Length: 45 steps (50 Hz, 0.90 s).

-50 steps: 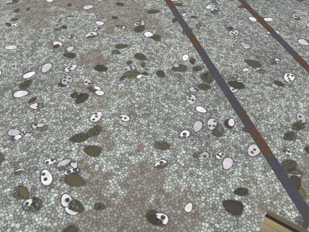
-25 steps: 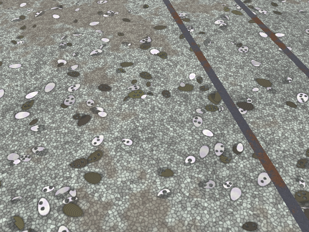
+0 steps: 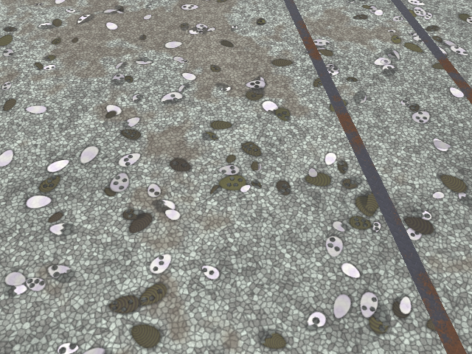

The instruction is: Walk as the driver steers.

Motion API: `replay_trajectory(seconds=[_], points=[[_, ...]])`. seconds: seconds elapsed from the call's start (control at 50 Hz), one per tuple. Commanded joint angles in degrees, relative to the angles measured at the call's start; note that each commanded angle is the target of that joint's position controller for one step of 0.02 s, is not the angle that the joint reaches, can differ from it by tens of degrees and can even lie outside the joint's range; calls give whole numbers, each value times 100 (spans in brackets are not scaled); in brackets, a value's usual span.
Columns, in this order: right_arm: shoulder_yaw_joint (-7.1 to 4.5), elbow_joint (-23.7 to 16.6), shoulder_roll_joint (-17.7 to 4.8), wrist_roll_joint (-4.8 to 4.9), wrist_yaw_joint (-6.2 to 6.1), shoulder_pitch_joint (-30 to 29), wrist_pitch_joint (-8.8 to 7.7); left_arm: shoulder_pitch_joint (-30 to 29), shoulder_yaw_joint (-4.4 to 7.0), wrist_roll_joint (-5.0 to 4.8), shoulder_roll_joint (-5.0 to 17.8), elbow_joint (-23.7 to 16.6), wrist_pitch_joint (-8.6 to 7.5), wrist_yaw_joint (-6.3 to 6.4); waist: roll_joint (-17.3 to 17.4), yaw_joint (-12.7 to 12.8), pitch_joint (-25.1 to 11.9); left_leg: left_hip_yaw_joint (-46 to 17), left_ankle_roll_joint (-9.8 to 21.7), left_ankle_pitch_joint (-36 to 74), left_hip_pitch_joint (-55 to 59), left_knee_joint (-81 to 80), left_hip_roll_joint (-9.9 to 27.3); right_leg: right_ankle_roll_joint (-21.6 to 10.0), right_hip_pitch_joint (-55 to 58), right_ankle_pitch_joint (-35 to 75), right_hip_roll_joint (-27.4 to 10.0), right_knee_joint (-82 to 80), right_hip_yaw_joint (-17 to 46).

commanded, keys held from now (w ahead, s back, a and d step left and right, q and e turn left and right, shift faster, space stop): w+q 0.84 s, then w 0.16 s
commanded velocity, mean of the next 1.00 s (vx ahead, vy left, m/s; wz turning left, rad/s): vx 0.50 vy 0.00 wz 0.55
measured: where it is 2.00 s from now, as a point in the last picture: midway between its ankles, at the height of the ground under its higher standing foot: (109, 227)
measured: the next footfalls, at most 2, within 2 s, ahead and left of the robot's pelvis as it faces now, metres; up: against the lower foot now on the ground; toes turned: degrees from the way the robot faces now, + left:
right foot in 0.24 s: +0.31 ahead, -0.14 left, +0.00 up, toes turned +13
left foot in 0.78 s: +0.49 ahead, +0.20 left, +0.00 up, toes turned +30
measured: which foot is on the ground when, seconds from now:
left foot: down 0.00-0.26, up 0.28-0.76, down 0.78-1.00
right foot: up 0.00-0.22, down 0.24-0.76, up 0.78-1.00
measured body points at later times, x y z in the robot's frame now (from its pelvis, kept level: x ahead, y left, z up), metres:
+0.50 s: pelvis +0.26 -0.04 +0.00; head +0.28 -0.05 +0.45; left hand +0.23 +0.24 -0.11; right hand +0.48 -0.26 -0.10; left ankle +0.28 +0.13 -0.65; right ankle +0.27 -0.15 -0.74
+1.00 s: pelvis +0.48 +0.12 +0.00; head +0.50 +0.16 +0.45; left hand +0.46 +0.44 -0.10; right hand +0.71 -0.05 -0.10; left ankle +0.45 +0.18 -0.74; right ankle +0.63 +0.00 -0.66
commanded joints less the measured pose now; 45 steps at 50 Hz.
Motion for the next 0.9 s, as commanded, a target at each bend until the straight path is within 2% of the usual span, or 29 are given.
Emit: replay_trajectory(seconds=[0.02, 0.08, 0.14, 0.18, 0.2, 0.22, 0.24, 0.26, 0.28, 0.3, 0.32, 0.34, 0.36, 0.38, 0.42, 0.48, 0.58, 0.64, 0.68, 0.72, 0.74, 0.76, 0.78, 0.8, 0.82, 0.84, 0.86, 0.88, 0.9], points=[[-209, -527, -923, 43, -141, -277, -114, 4, 78, 50, 291, -369, 55, 91, 432, 191, 164, -1157, 867, 299, -1174, -971, 1225, 204, 701, 1061, 186, -1324, -285], [-252, -484, -1008, 125, -189, 111, -48, -658, 37, -58, 221, -582, 25, 49, 591, -118, 22, -1299, 671, 47, -734, -706, 1228, 276, 949, 1556, 483, -2546, -279], [-253, -458, -953, 166, -221, 334, 25, -1002, 82, -141, 418, -771, -33, -38, 603, -233, -54, -1840, 629, -375, -75, -302, 1460, 273, 992, 1334, 564, -3109, -86], [-266, -514, -981, 132, -253, 301, 72, -997, 142, -160, 586, -841, -113, -105, 699, -132, -92, -2211, 575, -393, 257, 67, 1578, 162, 1230, 841, 622, -3412, -26], [-273, -561, -989, 112, -265, 219, 100, -795, 180, -165, 656, -809, -154, -118, 801, 10, -147, -2320, 521, -258, 315, 299, 1564, 66, 1541, 617, 642, -3563, -73], [-236, -619, -871, 98, -266, 148, 122, -325, 244, -148, 748, -686, -185, -103, 834, 249, -333, -2282, 397, -98, 248, 699, 1369, -87, 2194, 509, 626, -3805, -153], [-136, -731, -599, 55, -240, 27, 98, 471, 331, -72, 989, -571, -214, -66, 626, 627, -931, -1942, 199, -87, -249, 1816, 1083, -421, 3496, 432, 35, -3694, 294], [-21, -860, -210, 102, -202, 464, 24, 1304, 460, 24, 1486, -509, -171, -8, -607, 687, -1787, -1016, -230, -1312, -1890, 3650, 310, -1164, 5625, 135, -1240, -3742, 2000], [-11, -991, -408, 220, -194, 785, -27, 1583, 491, -50, 1415, -333, -75, -57, -1830, 570, -2009, -709, -322, -2715, -3227, 4856, 394, -1643, 6130, -1090, -2026, -4230, 3926], [-148, -907, -989, 264, -207, 488, 9, 1275, 359, -68, 840, -494, -57, -61, -911, 654, -1263, -872, -369, -2261, -3591, 5464, 761, -1413, 5481, -1562, -1802, -4350, 3449], [-189, -978, -1053, 199, -213, 64, 64, 1004, 297, -84, 648, -544, -17, -65, -350, 641, -684, -694, -420, -1725, -3564, 5574, 955, -1161, 4751, -1078, -1522, -4412, 2503], [-194, -1035, -937, 133, -207, -105, 96, 714, 250, -78, 552, -555, 10, -84, -104, 509, -332, -618, -478, -1329, -3366, 5372, 1107, -1044, 4101, -456, -1205, -4603, 1848], [-217, -1085, -843, 109, -186, -168, 128, 539, 219, -60, 469, -527, 24, -99, -210, 369, -118, -578, -503, -1093, -3195, 5151, 1263, -965, 3675, -42, -987, -4769, 1362], [-212, -1109, -717, 128, -159, -135, 170, 469, 215, -44, 456, -488, 20, -117, -330, 285, -19, -458, -525, -958, -2971, 5057, 1357, -908, 3345, 234, -804, -4938, 922], [-186, -1209, -534, 138, -129, -160, 228, 539, 261, -62, 524, -387, -23, -151, -375, 247, -23, -319, -585, -693, -2942, 4974, 1412, -996, 3191, 885, -710, -5103, 378], [-182, -1437, -487, 112, -118, -476, 247, 676, 338, -57, 703, -242, -30, -140, -223, 271, -4, -354, -665, -181, -3227, 4373, 1463, -1090, 3351, 1722, -779, -5155, -147], [-130, -1752, -378, 99, 48, -1347, 190, 838, 378, -89, 919, -102, 68, -74, -182, 551, 154, 29, -582, 962, -2980, 2749, 1409, -916, 3585, 1702, -739, -5141, -917], [-118, -2004, -373, 130, 155, -1826, 194, 1061, 411, -162, 1063, 16, 146, -61, -178, 679, 344, 256, -463, 774, -2958, 2225, 1365, -841, 3940, 1635, -914, -5059, -1102], [-143, -2146, -439, 140, 215, -1970, 201, 1105, 439, -211, 1149, 66, 220, -59, -211, 639, 391, 432, -305, 304, -2852, 1988, 1273, -748, 4224, 2084, -1027, -4839, -1248], [-233, -2186, -611, 110, 228, -1749, 231, 1039, 487, -235, 1323, 46, 289, -29, -390, 397, 127, 774, -73, -298, -2133, 1856, 926, -634, 4318, 3862, -1017, -4163, -1499], [-334, -2103, -787, 100, 214, -1288, 251, 1006, 512, -242, 1409, 33, 332, -4, -457, 102, -181, 932, 74, -485, -1448, 1759, 672, -571, 4282, 4760, -955, -3418, -1629], [-508, -1843, -1066, 110, 164, -323, 264, 935, 494, -258, 1378, -4, 368, 25, -318, -422, -675, 985, 289, -121, -92, 1343, 405, -418, 3836, 4934, -752, -2214, -1798], [-707, -1617, -1550, 114, 31, 654, 312, 1007, 396, -140, 1157, -140, 334, 41, 305, -811, -1215, -155, 621, 7, 1789, 1229, 1046, -162, 2301, 3127, -504, -409, -1787], [-744, -1693, -2198, 111, -1, 415, 251, 1531, 120, 42, 288, -514, 152, -60, 1791, 4, -1766, -3527, 1639, -834, 3506, 643, 2540, 118, -232, -2287, 669, 1536, -1158], [-619, -1800, -1717, 84, 13, 700, 179, 909, 191, -168, 807, -592, -82, -143, 1195, -513, -2351, -4513, 1747, -1340, 3663, -109, 2793, 24, -825, -2296, 655, 2116, 16], [-520, -1705, -1394, 49, 33, 507, 115, 435, 248, -342, 1001, -757, -157, -169, 909, -494, -1488, -3608, 1448, -822, 3098, -144, 2610, -76, -1223, -1699, 420, 1972, -24], [-446, -1725, -1178, 88, 34, 120, 96, 451, 212, -266, 925, -703, -173, -135, 391, -199, -1020, -2797, 1212, -231, 2166, -129, 2370, -115, -920, -1164, 146, 1453, -83], [-378, -1801, -985, 68, 31, -311, 98, 499, 240, -132, 925, -609, -137, -92, 223, 55, -721, -2222, 1039, 416, 1333, -174, 2150, -60, -467, -866, -52, 1010, -135], [-314, -1867, -832, 5, 25, -548, 86, 655, 275, -91, 948, -571, -50, -100, 326, 259, -620, -1886, 975, 857, 804, -322, 1985, -26, -53, -681, -185, 783, -105]])
Velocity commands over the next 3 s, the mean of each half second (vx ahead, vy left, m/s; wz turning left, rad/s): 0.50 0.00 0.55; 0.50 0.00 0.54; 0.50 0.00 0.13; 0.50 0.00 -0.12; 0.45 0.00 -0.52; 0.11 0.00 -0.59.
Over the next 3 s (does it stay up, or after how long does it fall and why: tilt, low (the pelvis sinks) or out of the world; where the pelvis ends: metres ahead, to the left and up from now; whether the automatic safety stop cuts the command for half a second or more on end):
stays up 1.30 0.57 -0.01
